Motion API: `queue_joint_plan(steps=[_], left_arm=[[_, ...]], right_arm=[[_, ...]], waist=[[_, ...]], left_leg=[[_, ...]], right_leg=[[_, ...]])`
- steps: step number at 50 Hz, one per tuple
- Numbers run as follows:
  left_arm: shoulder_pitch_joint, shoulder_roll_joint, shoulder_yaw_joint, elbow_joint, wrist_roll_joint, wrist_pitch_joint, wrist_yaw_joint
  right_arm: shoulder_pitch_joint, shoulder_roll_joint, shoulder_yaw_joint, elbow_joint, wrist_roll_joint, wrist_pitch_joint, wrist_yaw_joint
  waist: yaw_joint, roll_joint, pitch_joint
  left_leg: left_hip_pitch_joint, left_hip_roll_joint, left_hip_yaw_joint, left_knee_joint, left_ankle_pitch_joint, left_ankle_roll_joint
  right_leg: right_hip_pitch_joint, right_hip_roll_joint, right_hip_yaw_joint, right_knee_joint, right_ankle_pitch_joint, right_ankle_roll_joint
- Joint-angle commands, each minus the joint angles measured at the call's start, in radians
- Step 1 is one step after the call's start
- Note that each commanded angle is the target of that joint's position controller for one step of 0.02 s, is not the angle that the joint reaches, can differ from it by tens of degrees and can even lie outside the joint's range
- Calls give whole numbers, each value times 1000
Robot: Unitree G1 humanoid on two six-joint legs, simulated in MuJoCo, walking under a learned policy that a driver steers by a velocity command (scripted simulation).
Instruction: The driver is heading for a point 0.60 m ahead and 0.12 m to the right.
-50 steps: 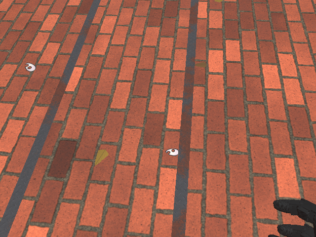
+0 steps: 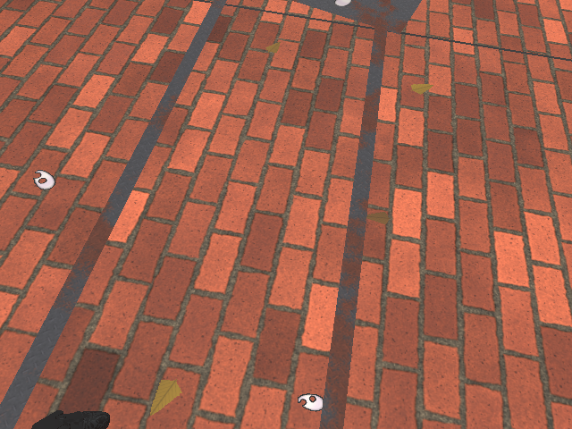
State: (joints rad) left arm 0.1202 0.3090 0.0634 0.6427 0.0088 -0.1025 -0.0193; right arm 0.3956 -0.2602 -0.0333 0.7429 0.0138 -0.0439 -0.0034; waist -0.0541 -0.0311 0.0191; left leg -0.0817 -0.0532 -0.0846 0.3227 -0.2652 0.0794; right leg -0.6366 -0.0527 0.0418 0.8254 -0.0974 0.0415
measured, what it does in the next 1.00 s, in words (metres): walks ahead, turning right: right foot, then left foot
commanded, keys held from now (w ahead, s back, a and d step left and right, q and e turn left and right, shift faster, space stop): w+e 0.64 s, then no key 0.36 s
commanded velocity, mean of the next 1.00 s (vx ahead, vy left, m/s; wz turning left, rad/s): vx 0.40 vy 0.00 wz -0.22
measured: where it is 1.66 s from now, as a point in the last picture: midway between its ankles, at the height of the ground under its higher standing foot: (280, 396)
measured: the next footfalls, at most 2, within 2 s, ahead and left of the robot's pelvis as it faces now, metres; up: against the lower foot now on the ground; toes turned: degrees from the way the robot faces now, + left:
right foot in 0.22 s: +0.33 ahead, -0.12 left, +0.00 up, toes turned +1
left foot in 0.70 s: +0.61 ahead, +0.08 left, +0.00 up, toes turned -16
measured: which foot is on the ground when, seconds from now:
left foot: down 0.00-0.24, up 0.26-0.68, down 0.70-1.00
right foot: up 0.00-0.20, down 0.22-0.70, up 0.72-1.00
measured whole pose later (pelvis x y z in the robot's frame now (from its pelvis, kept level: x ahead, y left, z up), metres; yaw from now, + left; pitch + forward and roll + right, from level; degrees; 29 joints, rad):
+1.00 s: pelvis +0.52 -0.01 -0.01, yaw -17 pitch +1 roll +1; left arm 0.15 0.28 0.04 0.68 0.00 0.01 0.02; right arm 0.22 -0.25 -0.03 0.80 -0.01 -0.05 0.02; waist -0.04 -0.03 0.05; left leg -0.23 -0.03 0.01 0.39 -0.18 0.03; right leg -0.43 -0.03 0.07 0.67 -0.24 0.06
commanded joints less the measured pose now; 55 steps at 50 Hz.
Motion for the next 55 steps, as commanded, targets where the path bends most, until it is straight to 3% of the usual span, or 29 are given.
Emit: queue_joint_plan(steps=[1, 5, 8, 10, 11, 12, 13, 14, 15, 16, 18, 20, 24, 27, 30, 32, 34, 35, 36, 37, 38, 39, 40, 42, 45, 51, 52, 54, 55], left_arm=[[-157, 24, -4, -89, -10, -20, -13], [-222, 40, -2, -95, -26, -28, -34], [-174, 74, 10, -82, -28, -25, -37], [-1, 123, 38, -35, -25, -17, -27], [149, 147, 46, -6, -20, -11, -21], [266, 238, 64, 4, -3, -9, -20], [307, 188, 56, 35, -30, -8, -30], [244, 135, 40, 26, -43, -5, -26], [189, 120, 34, 12, -30, 3, -19], [150, 113, 29, 9, -17, 8, -17], [112, 97, 21, -5, -3, 7, -9], [109, 98, 22, -1, -16, 7, -2], [151, 143, 37, 23, -28, 14, 18], [216, 157, 42, 47, -37, 31, 29], [253, 147, 41, 60, -45, 45, 34], [246, 147, 43, 58, -39, 54, 36], [232, 97, 28, 52, -28, 62, 36], [239, 39, 6, 27, -9, 60, 36], [413, -19, -14, 24, -25, 52, 37], [427, 84, 2, 48, -35, 54, 42], [320, 136, 19, 43, -37, 63, 46], [244, 134, 20, 29, -24, 73, 51], [198, 122, 20, 14, -12, 81, 53], [209, 59, 7, 15, -13, 95, 46], [197, 14, -12, 17, -6, 101, 44], [108, 45, -4, 5, -2, 116, 38], [90, 53, -2, -2, 7, 117, 40], [55, 141, 12, -36, 16, 121, 54], [20, 111, 5, -28, 8, 128, 53]], right_arm=[[-14, -199, -58, -48, 5, -11, -24], [41, -190, -56, -4, 9, -16, -22], [33, -203, -63, 11, 2, -10, -19], [16, -213, -65, 8, -8, 2, -20], [7, -195, -54, -4, -17, 7, -23], [121, -106, -28, -30, -34, -2, -19], [132, -101, -16, -25, -21, -20, -11], [10, -184, -33, -58, 6, -41, 0], [-100, -191, -30, -88, 20, -61, 7], [-156, -175, -27, -101, 5, -73, 10], [-134, -161, -32, -99, -22, -72, 7], [-112, -138, -26, -95, -32, -60, 3], [-259, -92, -7, -138, -36, -55, -3], [-364, -84, -3, -159, -22, -66, 7], [-405, -116, -18, -175, -8, -75, 15], [-381, -142, -33, -173, -3, -82, 18], [-248, -177, -55, -144, -25, -90, 10], [-123, -234, -67, -141, -49, -93, 3], [-73, -297, -83, -111, -58, -74, 6], [-54, -220, -73, -105, -25, -63, 17], [-98, -154, -53, -118, -21, -58, 18], [-155, -122, -38, -119, -29, -53, 21], [-197, -98, -27, -111, -28, -50, 25], [-236, -87, -21, -85, -37, -51, 29], [-272, -129, -32, -55, -32, -41, 21], [-263, -150, -27, -5, -6, -16, 17], [-248, -131, -19, 7, -3, -16, 18], [-142, -94, -3, 28, -39, -23, 24], [-93, -66, 6, 42, -37, -18, 21]], waist=[[-15, 125, 40], [-44, 134, 68], [-8, 147, 42], [85, 152, -92], [159, 126, -202], [122, -104, -373], [125, -253, -434], [145, -140, -269], [141, -42, -153], [109, 38, -57], [51, 14, -34], [30, -21, -29], [75, -21, 13], [122, -29, 1], [125, -44, -10], [99, -72, -20], [27, -74, -85], [-19, 31, -233], [50, 339, -348], [27, 278, -340], [0, 172, -230], [9, 98, -170], [26, 87, -116], [74, 138, -88], [89, 167, -124], [79, 141, -117], [82, 127, -100], [22, -22, -122], [-7, -102, -138]], left_leg=[[-55, 173, -129, -124, 260, 126], [23, 237, -134, -129, 254, 112], [148, 268, -101, -41, 521, 86], [186, 229, -42, 201, 912, 60], [59, 201, -17, 419, 869, 35], [-297, 74, 12, 817, 403, -32], [-530, -48, -27, 1029, -257, -71], [-648, 23, -77, 1078, -216, -58], [-652, 67, -59, 1032, -139, -45], [-636, 97, -40, 948, -95, -43], [-543, 138, -35, 823, -37, -58], [-514, 144, -10, 735, -34, -92], [-466, 118, 19, 444, 188, -142], [-371, 66, 24, 282, 353, -157], [-347, 54, -12, 192, 316, -145], [-304, 54, -17, 162, 230, -117], [-111, 84, 3, 88, 259, -56], [122, 257, -142, 136, 408, 16], [407, 483, -528, 126, 536, 213], [379, 497, -635, 86, 424, 228], [279, 443, -476, 83, 475, 189], [175, 390, -341, 84, 597, 160], [83, 347, -252, 74, 706, 148], [-51, 278, -136, 29, 762, 125], [-116, 256, -55, 6, 841, 144], [-154, 248, -44, 18, 488, 109], [-177, 222, -45, 28, 354, 71], [-258, 117, 16, 91, 36, -33], [-216, 82, 62, 75, -52, -65]], right_leg=[[21, 49, -43, -219, 169, 21], [52, 38, -35, -330, 250, -25], [80, 52, -56, -344, 131, -90], [298, 117, -113, -343, 65, -149], [553, 58, -48, -310, 89, -196], [950, -193, 384, -289, 18, -359], [1076, -297, 784, -494, -209, -445], [969, -272, 719, -540, -350, -386], [816, -233, 589, -561, -315, -346], [663, -191, 496, -587, -200, -332], [528, -127, 403, -623, -56, -323], [455, -105, 343, -644, 22, -337], [337, -44, 231, -648, 52, -300], [320, -30, 233, -614, 5, -265], [409, -57, 314, -538, -58, -243], [459, -77, 370, -471, -57, -223], [459, -7, 316, -281, 93, -161], [362, 52, 242, -16, -34, -115], [46, 191, 124, 294, -539, -41], [-50, 127, 155, 439, -553, -19], [-68, 103, 157, 487, -480, -5], [-45, 76, 129, 463, -431, 6], [-24, 52, 119, 401, -405, 13], [105, 23, 80, 238, -353, 19], [257, 26, 23, 5, -253, 35], [459, 44, -9, -315, -5, -17], [506, 38, 4, -396, 57, -40], [633, -111, 145, -380, 326, -115], [576, -117, 147, -371, 185, -159]])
